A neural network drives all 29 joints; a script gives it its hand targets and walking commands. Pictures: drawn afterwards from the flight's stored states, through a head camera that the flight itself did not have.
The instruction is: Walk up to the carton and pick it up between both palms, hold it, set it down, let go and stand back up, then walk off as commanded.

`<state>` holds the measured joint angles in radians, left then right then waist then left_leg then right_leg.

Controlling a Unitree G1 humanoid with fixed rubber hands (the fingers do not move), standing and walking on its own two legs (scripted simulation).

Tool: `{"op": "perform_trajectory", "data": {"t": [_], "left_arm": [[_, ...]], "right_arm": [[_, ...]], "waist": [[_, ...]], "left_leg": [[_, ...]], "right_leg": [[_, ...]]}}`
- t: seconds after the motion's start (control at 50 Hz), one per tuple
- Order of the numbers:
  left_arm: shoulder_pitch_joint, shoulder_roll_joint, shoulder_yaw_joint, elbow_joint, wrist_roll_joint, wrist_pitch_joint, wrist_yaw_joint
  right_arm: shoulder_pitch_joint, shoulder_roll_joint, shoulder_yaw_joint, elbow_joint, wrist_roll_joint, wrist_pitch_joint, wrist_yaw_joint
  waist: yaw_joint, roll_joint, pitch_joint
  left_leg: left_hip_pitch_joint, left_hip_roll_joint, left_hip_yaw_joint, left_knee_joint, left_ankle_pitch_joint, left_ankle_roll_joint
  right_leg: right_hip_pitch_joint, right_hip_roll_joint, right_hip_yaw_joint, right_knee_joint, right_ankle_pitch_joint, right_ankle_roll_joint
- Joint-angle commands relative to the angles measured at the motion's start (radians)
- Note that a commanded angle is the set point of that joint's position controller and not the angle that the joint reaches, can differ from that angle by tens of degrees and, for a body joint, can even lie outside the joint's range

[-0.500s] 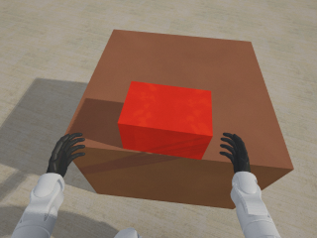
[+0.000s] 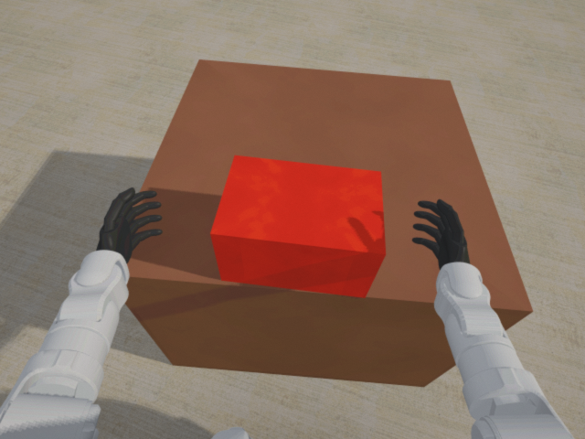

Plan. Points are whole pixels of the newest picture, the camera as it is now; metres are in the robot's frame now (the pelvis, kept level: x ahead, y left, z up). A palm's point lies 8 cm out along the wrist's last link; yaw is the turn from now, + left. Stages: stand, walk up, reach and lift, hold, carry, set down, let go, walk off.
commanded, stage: reach and lift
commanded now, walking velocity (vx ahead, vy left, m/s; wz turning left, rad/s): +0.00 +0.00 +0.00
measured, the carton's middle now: (300, 226) +0.48 -0.02 -0.07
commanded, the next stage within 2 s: none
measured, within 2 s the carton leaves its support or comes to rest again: neither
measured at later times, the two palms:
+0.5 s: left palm (130, 197) +0.43 +0.23 +0.08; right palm (456, 211) +0.40 -0.24 +0.08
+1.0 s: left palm (150, 222) +0.43 +0.22 +0.01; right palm (448, 231) +0.41 -0.25 +0.02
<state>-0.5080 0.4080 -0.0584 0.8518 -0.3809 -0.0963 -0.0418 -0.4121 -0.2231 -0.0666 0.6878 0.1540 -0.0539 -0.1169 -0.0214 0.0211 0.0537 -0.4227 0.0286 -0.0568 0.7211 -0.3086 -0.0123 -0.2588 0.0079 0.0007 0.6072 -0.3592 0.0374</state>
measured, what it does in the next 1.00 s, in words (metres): stands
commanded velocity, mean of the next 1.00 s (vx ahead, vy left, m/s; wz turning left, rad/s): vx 0.00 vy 0.00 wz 0.00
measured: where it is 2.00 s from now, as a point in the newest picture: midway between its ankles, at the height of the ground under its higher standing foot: outside the picture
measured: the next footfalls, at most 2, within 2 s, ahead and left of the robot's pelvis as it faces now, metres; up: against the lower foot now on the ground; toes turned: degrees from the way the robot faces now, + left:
none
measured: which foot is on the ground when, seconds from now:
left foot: down 0.00-1.00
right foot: down 0.00-1.00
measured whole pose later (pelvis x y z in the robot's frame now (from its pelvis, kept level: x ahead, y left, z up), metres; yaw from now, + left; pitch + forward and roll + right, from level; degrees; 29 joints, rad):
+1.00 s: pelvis +0.00 -0.02 -0.01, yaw -1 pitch +20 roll -2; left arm -0.91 0.41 -0.17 1.47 -0.44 -0.38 -0.06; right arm -0.81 -0.28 -0.02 1.24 0.26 -0.24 -0.07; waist -0.05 -0.01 -0.16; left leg -0.83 0.02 -0.06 0.73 -0.26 -0.02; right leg -0.71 0.00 0.00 0.71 -0.36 0.03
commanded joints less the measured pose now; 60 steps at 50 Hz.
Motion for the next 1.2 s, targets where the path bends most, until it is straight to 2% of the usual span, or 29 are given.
{"op": "perform_trajectory", "data": {"t": [0.0, 0.04, 0.12, 0.14, 0.2, 0.22, 0.24, 0.26, 0.36, 0.38, 0.44, 0.46, 0.52, 0.56, 0.58, 0.6, 0.62, 0.64, 0.66, 0.68, 0.74, 0.8, 0.88, 0.92, 1.06, 1.08, 1.12, 1.16, 1.18], "left_arm": [[-0.742, 0.302, -0.012, -0.067, -0.048, -0.061, 0.004], [-0.601, 0.274, -0.023, -0.096, -0.044, -0.069, -0.008], [-0.752, 0.275, -0.005, 0.038, -0.012, -0.060, -0.006], [-0.834, 0.256, -0.046, 0.070, -0.048, -0.057, 0.000], [-0.890, 0.295, -0.073, 0.050, -0.074, -0.089, 0.006], [-0.868, 0.256, -0.107, 0.057, -0.090, -0.105, 0.005], [-0.894, 0.289, -0.053, 0.031, -0.070, -0.112, 0.011], [-0.897, 0.287, -0.066, 0.175, -0.075, -0.100, 0.004], [-0.952, 0.281, -0.070, 0.206, -0.071, -0.115, 0.004], [-0.983, 0.274, -0.105, 0.237, -0.082, -0.113, 0.008], [-0.996, 0.247, -0.159, 0.323, -0.110, -0.118, -0.011], [-1.046, 0.255, -0.161, 0.244, -0.123, -0.136, -0.005], [-1.069, 0.312, -0.087, 0.232, -0.087, -0.137, 0.009], [-1.057, 0.317, -0.084, 0.391, -0.086, -0.128, 0.000], [-1.055, 0.287, -0.111, 0.355, -0.086, -0.144, -0.006], [-1.022, 0.286, -0.110, 0.383, -0.104, -0.140, -0.007], [-1.018, 0.262, -0.138, 0.327, -0.124, -0.172, -0.008], [-1.016, 0.276, -0.114, 0.353, -0.113, -0.167, -0.005], [-1.031, 0.284, -0.121, 0.309, -0.113, -0.190, -0.001], [-0.995, 0.269, -0.099, 0.416, -0.107, -0.191, -0.006], [-0.948, 0.275, -0.115, 0.493, -0.103, -0.219, -0.026], [-1.011, 0.207, -0.160, 0.474, -0.107, -0.261, -0.027], [-1.027, 0.263, -0.142, 0.363, -0.104, -0.337, -0.010], [-0.985, 0.237, -0.104, 0.503, -0.090, -0.352, -0.014], [-1.005, 0.250, -0.128, 0.491, -0.100, -0.437, -0.032], [-0.982, 0.255, -0.136, 0.485, -0.107, -0.449, -0.036], [-1.005, 0.253, -0.106, 0.440, -0.093, -0.471, -0.034], [-0.954, 0.228, -0.081, 0.446, -0.075, -0.467, -0.031], [-0.908, 0.256, -0.068, 0.440, -0.086, -0.474, -0.038]], "right_arm": [[-0.652, -0.291, -0.032, -0.064, 0.157, -0.045, 0.011], [-0.492, -0.269, 0.009, -0.054, 0.174, -0.060, 0.008], [-0.649, -0.306, -0.010, 0.116, 0.173, -0.041, 0.015], [-0.733, -0.313, 0.001, 0.139, 0.184, -0.023, 0.020], [-0.762, -0.316, -0.028, 0.077, 0.177, -0.044, 0.015], [-0.750, -0.314, -0.026, 0.096, 0.171, -0.057, 0.014], [-0.780, -0.311, -0.007, 0.112, 0.189, -0.067, 0.021], [-0.802, -0.353, -0.011, 0.184, 0.176, -0.055, 0.022], [-0.843, -0.318, 0.037, 0.262, 0.224, -0.063, 0.036], [-0.864, -0.350, -0.004, 0.279, 0.223, -0.069, 0.035], [-0.916, -0.341, 0.041, 0.327, 0.232, -0.068, 0.043], [-0.952, -0.357, 0.022, 0.308, 0.222, -0.082, 0.045], [-0.958, -0.365, 0.031, 0.318, 0.229, -0.094, 0.054], [-0.939, -0.341, 0.059, 0.410, 0.215, -0.073, 0.050], [-0.943, -0.339, 0.049, 0.429, 0.224, -0.090, 0.045], [-0.947, -0.345, 0.057, 0.400, 0.222, -0.094, 0.047], [-0.961, -0.347, 0.053, 0.364, 0.240, -0.121, 0.052], [-0.955, -0.334, 0.092, 0.342, 0.246, -0.126, 0.056], [-0.950, -0.338, 0.077, 0.344, 0.241, -0.142, 0.055], [-0.919, -0.316, 0.095, 0.410, 0.250, -0.141, 0.055], [-0.899, -0.320, 0.102, 0.464, 0.249, -0.168, 0.057], [-0.884, -0.264, 0.101, 0.532, 0.255, -0.188, 0.056], [-0.857, -0.279, 0.077, 0.408, 0.256, -0.271, 0.066], [-0.868, -0.262, 0.105, 0.473, 0.260, -0.291, 0.064], [-0.841, -0.196, 0.102, 0.464, 0.234, -0.335, 0.054], [-0.822, -0.210, 0.106, 0.471, 0.227, -0.347, 0.049], [-0.855, -0.193, 0.132, 0.406, 0.246, -0.383, 0.045], [-0.804, -0.166, 0.110, 0.405, 0.213, -0.397, 0.038], [-0.793, -0.166, 0.153, 0.327, 0.234, -0.401, 0.028]], "waist": [[-0.075, 0.068, -0.694], [-0.076, 0.071, -0.736], [-0.084, 0.092, -0.617], [-0.080, 0.074, -0.619], [-0.093, 0.058, -0.768], [-0.138, 0.066, -0.769], [-0.078, 0.077, -0.850], [-0.081, 0.048, -0.746], [-0.063, 0.063, -0.783], [-0.101, 0.081, -0.828], [-0.099, 0.073, -0.783], [-0.131, 0.076, -0.877], [-0.066, 0.126, -0.965], [-0.079, 0.068, -0.889], [-0.116, 0.106, -0.890], [-0.093, 0.048, -0.892], [-0.110, 0.084, -0.961], [-0.078, 0.051, -0.980], [-0.080, 0.100, -1.011], [-0.069, 0.037, -0.939], [-0.066, 0.024, -0.891], [-0.103, 0.096, -0.902], [-0.079, 0.154, -1.125], [-0.057, 0.100, -1.076], [-0.106, 0.088, -1.179], [-0.126, 0.071, -1.200], [-0.090, 0.101, -1.305], [-0.119, 0.064, -1.333], [-0.078, 0.026, -1.364]], "left_leg": [[0.271, -0.010, 0.036, -0.167, 0.382, -0.044], [0.350, -0.003, 0.022, -0.150, 0.515, -0.049], [0.353, 0.004, 0.020, -0.152, 0.519, -0.062], [0.276, 0.008, 0.016, -0.161, 0.412, -0.059], [0.264, -0.008, 0.018, -0.140, 0.379, -0.039], [0.289, 0.003, 0.017, -0.119, 0.489, -0.055], [0.332, 0.000, 0.019, -0.095, 0.587, -0.057], [0.302, 0.004, 0.026, -0.089, 0.531, -0.052], [0.288, 0.003, 0.025, -0.075, 0.570, -0.051], [0.278, 0.000, 0.010, -0.069, 0.567, -0.061], [0.254, -0.001, 0.015, -0.055, 0.550, -0.057], [0.287, 0.002, 0.010, -0.052, 0.564, -0.052], [0.318, 0.010, 0.020, -0.014, 0.741, -0.071], [0.233, -0.003, 0.042, 0.002, 0.626, -0.040], [0.243, -0.013, 0.037, -0.001, 0.661, -0.056], [0.214, -0.011, 0.024, -0.007, 0.626, -0.047], [0.258, -0.013, 0.029, -0.009, 0.667, -0.062], [0.250, -0.007, 0.022, 0.017, 0.676, -0.053], [0.264, -0.009, 0.029, 0.019, 0.719, -0.067], [0.198, -0.013, 0.035, 0.018, 0.676, -0.050], [0.163, -0.021, 0.032, 0.022, 0.649, -0.044], [0.155, -0.023, 0.030, 0.031, 0.617, -0.051], [0.166, -0.025, 0.025, 0.107, 0.697, -0.081], [0.084, -0.024, 0.036, 0.110, 0.660, -0.059], [-0.095, -0.051, 0.060, 0.113, 0.433, -0.031], [-0.090, -0.048, 0.060, 0.132, 0.471, -0.030], [-0.097, -0.059, 0.071, 0.175, 0.555, -0.047], [-0.095, -0.060, 0.076, 0.183, 0.526, -0.027], [-0.165, -0.074, 0.077, 0.199, 0.528, -0.019]], "right_leg": [[-0.192, 0.020, -0.040, -0.128, 0.320, -0.022], [-0.140, 0.028, -0.039, -0.110, 0.487, -0.021], [-0.225, 0.029, -0.060, -0.139, 0.376, -0.024], [-0.249, 0.023, -0.050, -0.138, 0.308, -0.031], [-0.241, 0.019, -0.053, -0.095, 0.370, -0.030], [-0.259, 0.035, -0.067, -0.094, 0.438, -0.029], [-0.261, 0.030, -0.064, -0.097, 0.472, -0.020], [-0.301, 0.035, -0.070, -0.085, 0.429, -0.018], [-0.300, 0.025, -0.060, -0.084, 0.444, -0.023], [-0.355, 0.034, -0.069, -0.067, 0.435, -0.031], [-0.362, 0.027, -0.075, -0.073, 0.421, -0.036], [-0.371, 0.027, -0.075, -0.068, 0.449, -0.032], [-0.377, 0.049, -0.075, -0.057, 0.486, -0.035], [-0.351, 0.026, -0.063, -0.050, 0.510, -0.020], [-0.359, 0.022, -0.071, -0.041, 0.543, -0.019], [-0.352, 0.030, -0.070, -0.038, 0.532, -0.016], [-0.394, 0.033, -0.078, -0.034, 0.526, -0.022], [-0.373, 0.031, -0.073, -0.018, 0.551, -0.012], [-0.371, 0.033, -0.079, -0.017, 0.571, -0.014], [-0.367, 0.030, -0.067, -0.013, 0.564, -0.006], [-0.389, 0.025, -0.072, 0.029, 0.586, 0.000], [-0.455, 0.013, -0.072, 0.018, 0.527, 0.000], [-0.494, 0.022, -0.086, 0.074, 0.510, -0.009], [-0.484, 0.012, -0.068, 0.079, 0.530, -0.003], [-0.480, 0.002, -0.059, 0.128, 0.466, 0.025], [-0.468, 0.008, -0.068, 0.162, 0.537, 0.023], [-0.440, 0.004, -0.062, 0.189, 0.627, 0.026], [-0.411, 0.012, -0.061, 0.187, 0.670, 0.041], [-0.351, 0.002, -0.041, 0.214, 0.742, 0.051]]}}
